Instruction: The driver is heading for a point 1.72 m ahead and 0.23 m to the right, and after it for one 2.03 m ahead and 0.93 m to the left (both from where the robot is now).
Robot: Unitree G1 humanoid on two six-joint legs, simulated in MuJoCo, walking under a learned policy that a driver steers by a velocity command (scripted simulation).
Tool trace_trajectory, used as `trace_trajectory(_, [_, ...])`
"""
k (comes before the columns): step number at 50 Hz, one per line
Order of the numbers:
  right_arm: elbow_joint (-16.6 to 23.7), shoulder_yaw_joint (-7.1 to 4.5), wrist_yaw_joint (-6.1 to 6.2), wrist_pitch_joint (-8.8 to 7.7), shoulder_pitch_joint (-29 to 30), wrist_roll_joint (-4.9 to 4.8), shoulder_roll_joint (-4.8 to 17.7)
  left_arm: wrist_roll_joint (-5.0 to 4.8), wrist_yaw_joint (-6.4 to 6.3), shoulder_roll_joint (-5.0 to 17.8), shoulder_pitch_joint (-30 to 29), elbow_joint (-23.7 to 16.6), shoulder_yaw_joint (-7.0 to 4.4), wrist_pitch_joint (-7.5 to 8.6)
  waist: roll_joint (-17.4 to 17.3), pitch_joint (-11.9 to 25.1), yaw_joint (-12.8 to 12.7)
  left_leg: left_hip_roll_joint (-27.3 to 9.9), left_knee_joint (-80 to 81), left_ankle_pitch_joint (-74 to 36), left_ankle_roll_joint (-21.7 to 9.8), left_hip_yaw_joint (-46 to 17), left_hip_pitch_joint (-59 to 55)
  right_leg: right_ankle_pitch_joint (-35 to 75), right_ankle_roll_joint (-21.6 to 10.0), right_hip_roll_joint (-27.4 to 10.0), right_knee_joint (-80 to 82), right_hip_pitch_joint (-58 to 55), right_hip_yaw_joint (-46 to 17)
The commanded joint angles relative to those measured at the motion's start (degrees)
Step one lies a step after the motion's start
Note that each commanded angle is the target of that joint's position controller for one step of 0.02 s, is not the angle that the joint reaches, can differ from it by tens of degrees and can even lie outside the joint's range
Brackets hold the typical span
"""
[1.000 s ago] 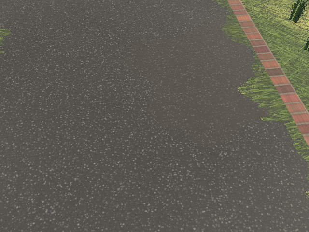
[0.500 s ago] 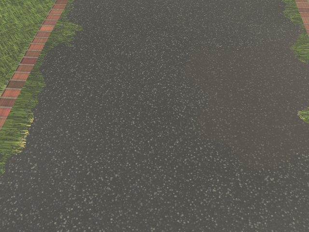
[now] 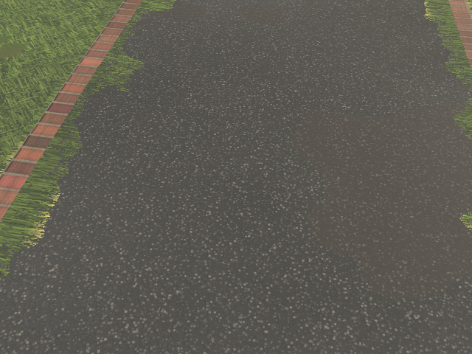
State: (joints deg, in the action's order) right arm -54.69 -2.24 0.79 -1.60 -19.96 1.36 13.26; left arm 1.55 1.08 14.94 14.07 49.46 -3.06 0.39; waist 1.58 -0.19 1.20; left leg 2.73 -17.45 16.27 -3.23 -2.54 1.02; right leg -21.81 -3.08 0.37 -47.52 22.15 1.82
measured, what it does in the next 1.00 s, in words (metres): walks ahead: right foot, then left foot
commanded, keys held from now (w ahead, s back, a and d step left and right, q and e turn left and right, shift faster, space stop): w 0.78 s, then no key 0.22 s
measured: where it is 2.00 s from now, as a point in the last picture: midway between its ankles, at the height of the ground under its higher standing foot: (253, 348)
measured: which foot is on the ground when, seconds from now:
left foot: down 0.00-0.24, up 0.26-0.74, down 0.76-1.00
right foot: up 0.00-0.20, down 0.22-0.78, up 0.80-1.00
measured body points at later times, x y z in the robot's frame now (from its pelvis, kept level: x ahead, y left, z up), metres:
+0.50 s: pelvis +0.21 -0.07 +0.00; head +0.22 -0.08 +0.45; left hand +0.21 +0.19 -0.13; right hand +0.31 -0.32 -0.14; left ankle +0.27 +0.08 -0.67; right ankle +0.18 -0.14 -0.74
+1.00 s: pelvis +0.47 -0.02 +0.00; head +0.51 +0.00 +0.45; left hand +0.54 +0.24 -0.15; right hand +0.50 -0.27 -0.14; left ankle +0.50 +0.04 -0.74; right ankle +0.48 -0.16 -0.67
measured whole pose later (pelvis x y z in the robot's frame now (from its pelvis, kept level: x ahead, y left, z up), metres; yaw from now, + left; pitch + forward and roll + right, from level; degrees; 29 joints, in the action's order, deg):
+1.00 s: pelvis +0.47 -0.02 +0.00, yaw -1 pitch +0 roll -1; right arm -57.4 -1.8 -0.1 -5.2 -15.3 0.8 12.0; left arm 1.6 0.0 13.6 12.4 54.3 -2.9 2.0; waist 1.8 -5.4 0.2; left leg 3.0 -19.4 8.1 -5.9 5.9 11.1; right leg -18.2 -1.8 -1.5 -60.2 28.7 -1.3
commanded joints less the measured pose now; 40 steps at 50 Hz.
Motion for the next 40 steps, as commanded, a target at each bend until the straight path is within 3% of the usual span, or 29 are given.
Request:
trace_trajectory(1, [1.0,-1.59,-0.05,-2.04,-0.7,-0.20,7.8,0.42,1.33,4.9,-8.0,-5.5,-1.31,1.84,-8.6,-6.9,0.9,-14.5,12.0,0.9,-9.7,-13.8,-4.5,3.9,1.2,-3.1,-3.0,17.1,-0.5])
trace_trajectory(4, [-0.4,-1.54,-0.28,-2.70,-2.3,-0.31,7.8,0.27,1.99,3.0,-11.7,-7.0,-0.66,1.57,-8.7,-7.3,1.4,-13.5,11.3,-5.5,-8.8,-9.2,0.0,8.1,2.3,-3.3,3.3,12.3,1.0])
trace_trajectory(8, [-1.5,-2.01,-0.48,-2.92,-3.1,-0.27,10.2,-0.12,1.67,3.8,-12.2,-8.1,-0.80,1.32,-8.9,-7.4,0.9,-15.3,8.9,-12.5,-7.5,-7.5,4.3,9.6,0.6,-1.9,11.2,2.2,2.9])
trace_trajectory(10, [-1.7,-2.14,-0.52,-2.83,-1.8,-0.44,11.2,-0.05,0.86,4.6,-5.3,-6.0,-1.55,1.58,-7.1,-5.5,-3.1,-14.6,1.5,-23.0,-5.8,-5.4,6.9,10.6,-0.8,0.6,15.8,-8.9,4.5])
trace_trajectory(11, [-2.0,-1.88,-0.60,-2.80,-2.3,-0.30,10.5,0.33,0.15,6.3,2.6,-3.1,-2.47,2.07,-3.7,-1.5,-6.2,-11.6,-9.8,-29.6,-4.6,-2.3,9.1,9.3,-1.8,2.1,17.9,-18.8,4.4])
trace_trajectory(12, [-0.9,-1.23,-0.71,-2.86,-1.5,-0.26,8.7,1.31,-0.78,10.4,12.9,-0.9,-3.68,2.77,2.8,5.1,-10.6,-7.6,-27.3,-23.2,-2.7,1.6,16.8,-0.1,-4.3,-7.0,22.2,-30.4,-6.5])
trace_trajectory(13, [1.2,0.09,-0.93,-3.00,-5.2,-1.36,2.5,1.43,-0.76,17.4,18.7,0.4,-4.80,3.07,18.5,11.3,-9.2,2.1,-46.8,11.2,-0.5,4.6,31.2,-15.8,-9.8,-23.2,34.2,-38.3,-36.6])
trace_trajectory(14, [0.8,-1.11,-0.89,-2.76,-2.9,-0.19,7.2,0.08,-0.44,13.6,13.6,0.1,-3.79,2.70,9.2,6.6,-6.7,-0.1,-53.2,12.1,-2.3,-3.4,34.6,-20.1,-10.2,-22.7,38.4,-30.8,-42.7])
trace_trajectory(15, [1.4,-1.48,-1.44,-2.79,-0.4,-0.27,7.9,-0.28,-0.23,10.3,6.4,-1.5,-2.86,2.68,4.4,0.2,-3.8,-3.7,-53.8,6.4,-3.3,-2.8,35.7,-18.1,-9.5,-21.4,37.3,-24.2,-34.2])
trace_trajectory(16, [1.5,-1.17,-1.96,-2.96,1.2,-0.34,6.9,-0.29,0.04,7.3,2.7,-2.0,-2.00,3.06,1.3,-2.2,-2.5,-5.9,-51.1,1.9,-3.3,-1.9,34.1,-9.4,-8.7,-18.5,38.2,-19.0,-27.4])
trace_trajectory(18, [0.7,-0.82,-2.41,-2.06,0.1,0.60,5.1,-0.41,-0.14,4.9,1.3,-1.4,-1.08,3.93,2.8,-2.5,-0.2,-8.1,-47.0,-1.0,-2.3,-0.4,29.8,2.8,-7.1,-14.0,39.4,-14.7,-18.0])
trace_trajectory(21, [1.2,-0.68,-3.04,-0.97,2.5,0.72,4.2,-0.74,-0.31,4.7,5.4,1.1,-0.83,5.11,2.4,-2.9,0.1,-8.5,-44.6,-3.9,-0.8,1.4,31.4,12.6,-8.3,-12.9,40.8,-14.9,-12.7])
trace_trajectory(27, [5.9,0.02,-3.52,-0.73,16.9,0.66,2.9,-1.00,-0.51,3.9,10.8,4.3,-0.33,5.35,1.0,-6.3,-2.2,-8.7,-29.0,-13.6,2.1,4.5,38.2,20.3,-8.9,-11.2,42.8,-18.0,-6.5])
trace_trajectory(33, [9.0,0.36,-3.25,-1.11,24.2,0.23,3.1,-0.61,-1.20,4.6,14.3,7.0,-0.30,5.30,1.8,-6.8,-3.6,-6.1,-17.0,-15.6,0.1,6.6,33.5,32.6,-8.0,-12.8,40.0,-23.9,-4.0])
trace_trajectory(36, [8.5,-0.35,-2.64,-1.71,20.3,0.25,4.4,-0.17,-1.66,5.7,12.8,7.6,-0.54,4.88,2.7,-4.4,-1.1,-3.2,-13.7,-9.2,-2.7,7.8,26.4,49.6,-6.5,-13.5,32.3,-28.0,-2.7])
trace_trajectory(37, [6.6,-0.95,-2.21,-2.06,14.4,0.34,5.3,0.00,-1.66,6.3,12.2,7.7,-0.68,4.61,2.9,-1.0,1.3,-1.2,-12.2,-7.3,-3.8,8.6,19.4,56.6,-5.7,-12.7,24.7,-28.2,-1.9])
trace_trajectory(38, [3.4,-1.76,-1.65,-2.63,4.5,0.82,6.7,-0.12,-1.57,6.1,11.8,7.7,-0.55,4.30,1.4,4.3,5.3,-0.5,-9.3,-8.7,-5.4,8.7,7.2,55.4,-4.6,-10.4,13.0,-24.4,0.2])
trace_trajectory(39, [1.4,-3.05,-0.90,-3.04,-5.9,2.28,11.2,-0.59,-1.42,4.1,12.0,6.0,0.14,4.31,-3.5,11.6,8.4,-12.5,-8.5,-1.9,-8.4,-4.4,-7.9,37.3,-3.6,-7.8,-4.3,-12.7,2.1])
trace_trajectory(40, [1.1,-4.14,-0.75,-2.75,-7.2,2.61,15.8,-2.75,-0.88,-2.1,19.3,5.5,1.15,4.28,-17.0,17.3,4.1,-28.5,-1.8,-3.7,-16.3,-33.4,-20.7,-6.9,-0.7,3.9,-24.9,7.9,2.9])
Velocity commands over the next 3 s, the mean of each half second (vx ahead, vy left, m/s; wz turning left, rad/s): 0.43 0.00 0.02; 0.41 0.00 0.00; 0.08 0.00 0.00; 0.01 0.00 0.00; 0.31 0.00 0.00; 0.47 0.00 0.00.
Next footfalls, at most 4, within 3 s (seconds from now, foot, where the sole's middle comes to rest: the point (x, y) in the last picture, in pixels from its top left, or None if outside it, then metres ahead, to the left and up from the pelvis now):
0.22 right None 0.22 -0.14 -0.78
0.76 left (221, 351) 0.54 0.04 -0.78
1.24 right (282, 318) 0.64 -0.13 -0.78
2.34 right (295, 286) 0.74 -0.19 -0.78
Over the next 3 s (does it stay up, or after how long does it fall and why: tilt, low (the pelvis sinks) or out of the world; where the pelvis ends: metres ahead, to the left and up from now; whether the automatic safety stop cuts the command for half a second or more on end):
stays up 0.99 -0.07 -0.01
